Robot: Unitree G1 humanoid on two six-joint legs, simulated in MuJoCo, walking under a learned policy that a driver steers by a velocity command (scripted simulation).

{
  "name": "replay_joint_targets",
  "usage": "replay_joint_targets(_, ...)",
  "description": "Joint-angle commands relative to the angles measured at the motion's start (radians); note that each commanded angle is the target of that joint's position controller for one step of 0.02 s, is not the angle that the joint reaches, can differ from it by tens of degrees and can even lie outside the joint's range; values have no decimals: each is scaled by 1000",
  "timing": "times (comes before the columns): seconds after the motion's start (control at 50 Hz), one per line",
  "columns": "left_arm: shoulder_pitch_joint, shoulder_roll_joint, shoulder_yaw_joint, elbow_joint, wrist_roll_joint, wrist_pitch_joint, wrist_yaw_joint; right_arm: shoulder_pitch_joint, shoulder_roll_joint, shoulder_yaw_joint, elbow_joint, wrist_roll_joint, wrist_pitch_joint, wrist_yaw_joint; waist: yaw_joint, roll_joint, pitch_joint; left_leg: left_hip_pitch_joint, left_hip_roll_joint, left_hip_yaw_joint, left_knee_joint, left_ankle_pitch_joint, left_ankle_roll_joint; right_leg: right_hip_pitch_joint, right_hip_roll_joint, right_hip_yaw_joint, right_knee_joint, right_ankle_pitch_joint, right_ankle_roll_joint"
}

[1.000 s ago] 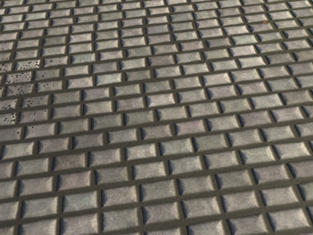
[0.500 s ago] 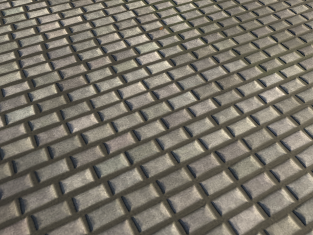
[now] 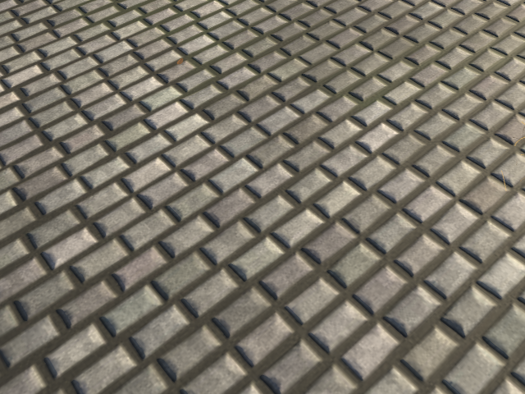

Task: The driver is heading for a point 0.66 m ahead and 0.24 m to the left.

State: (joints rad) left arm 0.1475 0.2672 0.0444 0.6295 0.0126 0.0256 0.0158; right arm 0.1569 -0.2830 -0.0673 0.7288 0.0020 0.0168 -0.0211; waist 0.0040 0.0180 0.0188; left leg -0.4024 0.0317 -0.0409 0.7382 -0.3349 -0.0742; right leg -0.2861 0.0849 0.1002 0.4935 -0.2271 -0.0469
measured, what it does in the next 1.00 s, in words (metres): walks ahead, turning left: left foot, then right foot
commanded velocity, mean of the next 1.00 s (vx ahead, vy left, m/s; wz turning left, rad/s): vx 0.39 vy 0.00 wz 0.44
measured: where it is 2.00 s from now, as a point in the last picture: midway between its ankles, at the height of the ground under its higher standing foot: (175, 340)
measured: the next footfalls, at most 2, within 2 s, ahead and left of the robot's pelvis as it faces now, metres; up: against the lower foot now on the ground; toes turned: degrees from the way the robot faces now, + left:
left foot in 0.06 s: +0.04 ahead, +0.14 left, +0.00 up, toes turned +0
right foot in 0.38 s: +0.18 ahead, -0.10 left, +0.00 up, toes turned +14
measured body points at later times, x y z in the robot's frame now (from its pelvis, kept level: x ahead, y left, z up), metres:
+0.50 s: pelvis +0.13 -0.01 +0.00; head +0.15 -0.02 +0.45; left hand +0.20 +0.29 -0.09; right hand +0.28 -0.26 -0.12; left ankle +0.03 +0.13 -0.66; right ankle +0.14 -0.11 -0.74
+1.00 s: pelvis +0.36 +0.14 -0.01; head +0.40 +0.16 +0.44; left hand +0.31 +0.43 -0.12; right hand +0.64 -0.01 -0.10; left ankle +0.39 +0.22 -0.74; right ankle +0.37 -0.04 -0.64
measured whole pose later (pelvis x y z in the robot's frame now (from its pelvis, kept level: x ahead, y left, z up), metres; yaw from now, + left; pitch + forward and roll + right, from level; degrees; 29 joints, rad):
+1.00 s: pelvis +0.36 +0.14 -0.01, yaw +32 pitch +1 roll +1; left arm 0.24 0.30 0.04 0.73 -0.01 -0.11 0.00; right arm 0.21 -0.29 -0.06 0.62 0.01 -0.04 0.03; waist 0.01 -0.02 0.08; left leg -0.37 -0.12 0.00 0.50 -0.16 0.11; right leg -0.44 -0.06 0.05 1.23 -0.35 0.01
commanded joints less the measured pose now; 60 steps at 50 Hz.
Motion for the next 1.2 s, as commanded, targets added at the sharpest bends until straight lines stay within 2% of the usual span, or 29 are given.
replay_joint_targets(0.02, -5, 107, 18, -30, 2, -18, -9, 18, -53, -6, -53, 5, -21, 14, -5, -146, -94, 196, -19, 53, -200, 99, 34, -13, -235, 194, -149, -128, -147)
replay_joint_targets(0.06, 34, 126, 20, -10, 9, -30, -13, 34, -81, -7, -54, 0, -29, 14, 2, -121, -46, 242, -22, 37, -210, 25, 84, -85, -189, 197, -126, -412, -94)
replay_joint_targets(0.08, 23, 112, 14, -20, 15, -39, -12, 68, -111, -8, -59, 5, -37, 10, 3, -48, -24, 240, 47, -55, -244, -17, 139, -132, -152, 159, -31, -443, -64)
replay_joint_targets(0.1, 19, 96, 14, -40, 7, -53, -12, 100, -174, -29, -35, 11, -42, 9, 17, 106, 13, 199, 97, -192, -334, -257, 226, -197, -44, -14, 70, -392, -9)
replay_joint_targets(0.12, -41, 101, 20, -48, -11, -72, -8, 153, -186, -36, -27, 8, -50, 16, -31, 205, 52, 177, 206, -431, -499, -440, 308, -228, -7, -118, 247, -279, 33)
replay_joint_targets(0.14, -92, 120, 32, -69, -37, -87, -5, 174, -179, -30, -22, 0, -55, 15, -49, 242, 108, 182, 273, -585, -576, -465, 352, -308, -22, -88, 297, -273, 28)
replay_joint_targets(0.2, -104, 108, 39, -73, -37, -120, -25, 194, -166, -30, -25, 11, -72, 3, -51, 167, 82, 307, 265, -557, -559, -288, 335, -422, -83, -17, 415, -285, 18)
replay_joint_targets(0.28, -120, 39, 24, -55, -24, -145, -54, 173, -164, -38, -43, 26, -48, -8, -50, 140, 10, 245, 116, -322, -505, -15, 269, -164, -29, -104, 131, -119, 47)
replay_joint_targets(0.36, 26, 89, 54, -9, -44, -136, -43, 152, -138, -34, -74, 31, -37, -5, 39, 119, -42, 57, 73, -320, -410, -32, 216, 201, -32, -106, -67, 73, 57)
replay_joint_targets(0.38, 133, 119, 67, 10, -44, -135, -30, 131, -95, -23, -89, 26, -42, -3, 90, 90, -80, -48, 36, -291, -295, -68, 176, 356, -104, -47, -70, 43, 36)
replay_joint_targets(0.4, 274, 202, 85, 24, -20, -133, -13, 119, 0, 5, -123, 18, -51, 0, 137, -118, -170, -216, -63, -162, 45, -153, 108, 545, -332, 240, -160, -172, -44)
replay_joint_targets(0.42, 298, 275, 100, 39, 6, -129, -25, 148, -33, -2, -169, 42, -65, -5, 100, -309, -150, -387, -84, -113, 288, -254, 93, 509, -505, 627, -284, -450, -170)
replay_joint_targets(0.46, 194, 144, 64, 27, -12, -135, -21, 138, -117, -26, -127, 44, -67, 4, 64, -170, 27, -475, 8, -131, 455, -90, 103, 390, -448, 455, -296, -408, -161)
replay_joint_targets(0.48, 178, 126, 57, 25, -7, -135, -19, 129, -102, -24, -113, 33, -69, 11, 58, -115, 31, -443, 25, -126, 447, -19, 101, 356, -399, 328, -290, -219, -135)
replay_joint_targets(0.56, 153, 101, 46, 57, -3, -138, -15, 70, -57, -15, -130, 30, -60, 34, 38, -119, 50, -415, 58, -77, 413, 126, 79, 275, -323, 64, -325, 136, -109)
replay_joint_targets(0.66, 155, 144, 52, 102, -8, -129, -7, -70, -26, 8, -185, 22, -67, 56, 59, -88, 75, -369, 56, -9, 124, 308, 61, 244, -308, -113, -342, 296, -101)
replay_joint_targets(0.76, 205, 193, 59, 154, -31, -114, -3, -190, -37, 12, -236, 28, -72, 90, 69, -79, 88, -256, 17, 85, -81, 317, 125, 314, -341, -214, -298, 502, -74)
replay_joint_targets(0.8, 208, 230, 69, 158, -35, -102, 4, -150, -80, -8, -238, 21, -65, 92, 22, -118, 19, -137, -52, 140, -95, 228, 173, 371, -347, -254, -162, 873, -55)
replay_joint_targets(0.84, 195, 245, 71, 151, -37, -88, 13, 101, -161, -55, -183, 25, -53, 80, -127, -114, -126, 217, -122, 153, -152, 239, 242, 289, -323, -289, 175, 1014, -23)
replay_joint_targets(0.86, 201, 220, 59, 129, -24, -95, 18, 266, -215, -82, -147, 27, -38, 58, -201, -43, -207, 527, -49, 5, -160, 232, 284, 45, -283, -282, 467, 719, 13)
replay_joint_targets(0.88, 308, 65, 7, 70, 6, -117, 0, 199, -326, -91, -174, 32, -45, 46, -55, 275, -335, 872, 264, -613, -265, 121, 502, -390, -62, -216, 919, -295, 77)
replay_joint_targets(0.9, 232, 172, 22, 53, -20, -161, -20, 247, -243, -68, -193, 19, -54, 49, -137, 154, -488, 892, 314, -842, -422, -95, 529, -484, -59, 35, 1011, -313, 61)
replay_joint_targets(0.92, 117, 202, 31, 19, -61, -173, -25, 216, -191, -53, -175, 7, -65, 51, -140, 90, -322, 774, 270, -681, -445, -83, 457, -538, -109, 28, 973, -228, 45)
replay_joint_targets(0.94, 90, 177, 21, 1, -51, -178, -18, 151, -172, -46, -169, 12, -75, 53, -79, -20, -176, 578, 224, -554, -457, 41, 418, -513, -152, 16, 854, -147, 41)
replay_joint_targets(0.96, 73, 169, 24, 15, -19, -172, -7, 90, -135, -34, -174, 13, -81, 52, -41, -62, -118, 442, 174, -449, -467, 164, 378, -444, -189, 8, 757, -110, 42)
replay_joint_targets(0.98, 110, 174, 28, 16, -11, -161, -7, 55, -140, -32, -185, -3, -86, 49, 3, -6, -91, 337, 159, -415, -482, 275, 392, -378, -200, 15, 729, -90, 52)
replay_joint_targets(1.04, 135, 154, 24, 31, 7, -130, -7, 42, -136, -32, -164, 6, -94, 41, 36, -5, -60, 183, 118, -322, -516, 398, 392, -313, -208, -13, 618, -58, 94)
replay_joint_targets(1.14, -83, 91, -1, -29, 10, -127, -10, 122, -169, -39, -113, 18, -82, 16, -41, 22, -8, 96, 32, -225, -502, 326, 319, -278, -146, -41, 243, 260, 123)
replay_joint_targets(1.2, -164, 90, -2, -44, 4, -140, -26, 184, -172, -37, -72, 18, -69, 7, -81, 53, -15, 119, 30, -214, -439, 432, 279, -189, -89, -65, 96, 381, 111)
